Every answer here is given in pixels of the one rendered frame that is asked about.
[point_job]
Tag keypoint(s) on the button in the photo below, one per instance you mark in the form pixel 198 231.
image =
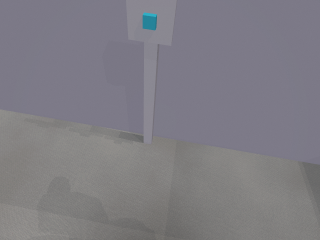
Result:
pixel 149 21

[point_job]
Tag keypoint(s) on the panel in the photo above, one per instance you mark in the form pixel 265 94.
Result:
pixel 163 35

